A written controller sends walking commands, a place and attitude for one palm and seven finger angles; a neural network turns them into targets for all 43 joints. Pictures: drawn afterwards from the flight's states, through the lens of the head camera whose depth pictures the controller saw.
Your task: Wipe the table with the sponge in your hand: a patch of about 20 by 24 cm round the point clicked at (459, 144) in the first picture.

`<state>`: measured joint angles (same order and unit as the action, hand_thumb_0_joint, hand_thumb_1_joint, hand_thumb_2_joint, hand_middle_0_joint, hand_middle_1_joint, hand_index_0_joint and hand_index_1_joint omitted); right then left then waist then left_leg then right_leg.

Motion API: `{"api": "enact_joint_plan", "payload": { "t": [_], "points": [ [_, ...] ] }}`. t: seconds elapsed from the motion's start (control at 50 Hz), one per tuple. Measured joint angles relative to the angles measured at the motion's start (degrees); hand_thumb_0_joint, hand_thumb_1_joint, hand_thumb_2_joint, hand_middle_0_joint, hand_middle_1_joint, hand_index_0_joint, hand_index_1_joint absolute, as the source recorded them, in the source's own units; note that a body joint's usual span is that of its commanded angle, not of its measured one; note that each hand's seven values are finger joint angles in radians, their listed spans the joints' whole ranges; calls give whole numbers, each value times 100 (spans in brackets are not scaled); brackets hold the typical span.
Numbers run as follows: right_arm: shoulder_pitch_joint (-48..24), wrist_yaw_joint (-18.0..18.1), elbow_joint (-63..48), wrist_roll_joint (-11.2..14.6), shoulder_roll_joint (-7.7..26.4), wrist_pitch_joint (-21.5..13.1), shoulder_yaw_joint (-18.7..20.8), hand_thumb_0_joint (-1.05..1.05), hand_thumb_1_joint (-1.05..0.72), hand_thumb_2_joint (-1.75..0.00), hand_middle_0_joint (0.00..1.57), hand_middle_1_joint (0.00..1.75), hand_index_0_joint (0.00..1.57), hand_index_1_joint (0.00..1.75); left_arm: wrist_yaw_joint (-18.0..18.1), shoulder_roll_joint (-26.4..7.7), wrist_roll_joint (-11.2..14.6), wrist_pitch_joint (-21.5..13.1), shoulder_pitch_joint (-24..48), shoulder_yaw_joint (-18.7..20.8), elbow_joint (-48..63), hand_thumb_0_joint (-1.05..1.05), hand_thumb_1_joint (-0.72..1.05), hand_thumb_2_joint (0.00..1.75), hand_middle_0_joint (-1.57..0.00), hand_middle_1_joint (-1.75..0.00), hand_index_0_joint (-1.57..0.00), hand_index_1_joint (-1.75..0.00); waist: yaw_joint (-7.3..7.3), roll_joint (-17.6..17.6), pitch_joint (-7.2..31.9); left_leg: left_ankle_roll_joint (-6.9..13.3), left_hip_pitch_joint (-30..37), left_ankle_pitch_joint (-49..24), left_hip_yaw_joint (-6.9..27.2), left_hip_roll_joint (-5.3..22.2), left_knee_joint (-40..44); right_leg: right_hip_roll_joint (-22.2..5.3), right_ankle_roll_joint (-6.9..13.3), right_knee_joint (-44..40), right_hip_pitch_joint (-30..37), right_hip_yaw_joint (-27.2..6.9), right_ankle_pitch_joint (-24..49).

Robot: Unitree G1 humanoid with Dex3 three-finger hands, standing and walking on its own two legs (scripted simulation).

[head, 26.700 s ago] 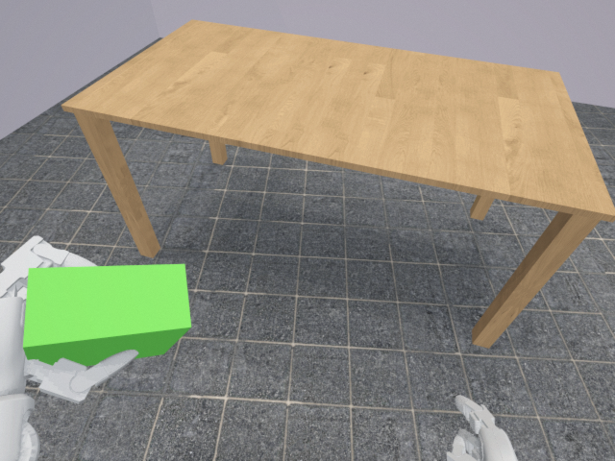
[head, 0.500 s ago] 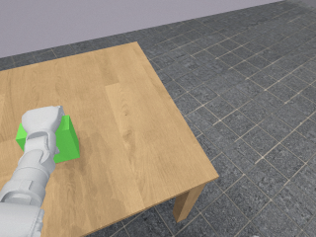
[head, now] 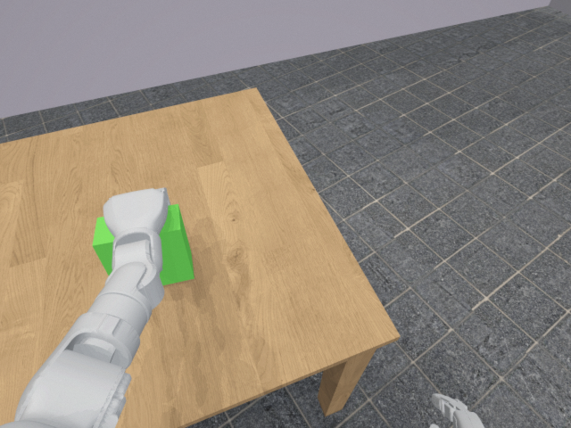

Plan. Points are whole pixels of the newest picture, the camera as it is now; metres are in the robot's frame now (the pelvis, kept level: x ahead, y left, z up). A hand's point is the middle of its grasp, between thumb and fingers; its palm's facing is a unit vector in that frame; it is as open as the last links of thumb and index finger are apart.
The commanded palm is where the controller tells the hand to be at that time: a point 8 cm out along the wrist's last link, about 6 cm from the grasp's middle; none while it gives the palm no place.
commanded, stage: wipe back along the middle lane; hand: left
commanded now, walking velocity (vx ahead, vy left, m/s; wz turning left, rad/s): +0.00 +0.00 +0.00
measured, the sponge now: (151, 258) +0.38 +0.26 -0.03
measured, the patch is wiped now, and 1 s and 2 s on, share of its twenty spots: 0.50 0.80 0.90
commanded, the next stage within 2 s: slide across to the third lane in 1.76 s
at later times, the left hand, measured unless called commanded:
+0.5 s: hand (158, 257) +0.35 +0.23 +0.02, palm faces -0.07 -0.03 -1.00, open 10.5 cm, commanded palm +0.32 +0.22 +0.05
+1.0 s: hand (157, 282) +0.31 +0.22 +0.02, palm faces -0.02 -0.04 -1.00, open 10.5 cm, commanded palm +0.26 +0.20 +0.05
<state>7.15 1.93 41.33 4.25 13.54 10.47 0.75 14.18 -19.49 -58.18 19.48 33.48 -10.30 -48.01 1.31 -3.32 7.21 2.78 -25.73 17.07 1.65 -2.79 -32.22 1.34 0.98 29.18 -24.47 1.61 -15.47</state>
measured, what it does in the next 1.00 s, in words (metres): stands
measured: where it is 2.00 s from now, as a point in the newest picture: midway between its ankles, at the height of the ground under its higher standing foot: outside the picture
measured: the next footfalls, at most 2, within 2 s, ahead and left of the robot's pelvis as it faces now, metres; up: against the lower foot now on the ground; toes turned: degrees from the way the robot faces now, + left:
none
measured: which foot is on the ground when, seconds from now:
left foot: down 0.00-1.00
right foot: down 0.00-1.00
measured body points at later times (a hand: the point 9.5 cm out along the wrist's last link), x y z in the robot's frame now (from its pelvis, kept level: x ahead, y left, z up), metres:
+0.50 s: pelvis +0.00 -0.02 +0.00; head +0.02 -0.04 +0.45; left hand +0.35 +0.23 +0.07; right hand +0.18 -0.27 -0.11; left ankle -0.02 +0.08 -0.73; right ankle -0.02 -0.11 -0.73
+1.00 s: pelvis -0.01 -0.01 +0.00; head -0.01 -0.03 +0.45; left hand +0.31 +0.22 +0.07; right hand +0.17 -0.24 -0.11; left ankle -0.02 +0.08 -0.73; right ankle -0.02 -0.11 -0.73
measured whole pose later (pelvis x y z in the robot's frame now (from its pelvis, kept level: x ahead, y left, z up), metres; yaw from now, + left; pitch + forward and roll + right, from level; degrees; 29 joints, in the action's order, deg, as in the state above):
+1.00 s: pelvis -0.01 -0.01 +0.00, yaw -1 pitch +6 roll -1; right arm 5.3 1.1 38.7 5.5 14.5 11.1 -0.2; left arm 16.3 -15.0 -57.5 28.4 13.8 -14.9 -26.6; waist 3.1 -3.3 7.4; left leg 2.4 -20.5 16.6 0.4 -2.3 -31.3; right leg 1.8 1.5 30.0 -20.5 0.3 -15.3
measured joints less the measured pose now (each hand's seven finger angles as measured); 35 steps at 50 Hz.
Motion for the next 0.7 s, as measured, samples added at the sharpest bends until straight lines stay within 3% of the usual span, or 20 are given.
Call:
{"api": "enact_joint_plan", "payload": {
  "t": [0.38,0.5,0.7],
  "points": [
    [-39,-56,-95,94,272,47,52,1,-91,-90,20,30,20,30,86,120,134,354,-1089,5,1140,0,-51,104,-65,-135,-67,-135,30,15,6,-115,431,6,-41,136,216,136,132,-145,363,-56,0],
    [-180,-10,-178,135,225,41,-25,1,-91,-90,20,30,20,30,37,171,131,509,-1090,-91,1147,0,-51,104,-64,-136,-66,-136,46,54,-25,-122,464,-62,-27,120,237,119,138,-125,384,-40,37],
    [-147,-19,-299,117,115,9,-77,1,-91,-90,20,30,20,30,63,231,62,463,-1375,-156,1396,0,-50,104,-64,-136,-66,-137,94,30,36,-102,411,-82,-73,109,161,106,119,-40,316,-79,66]
  ]
}}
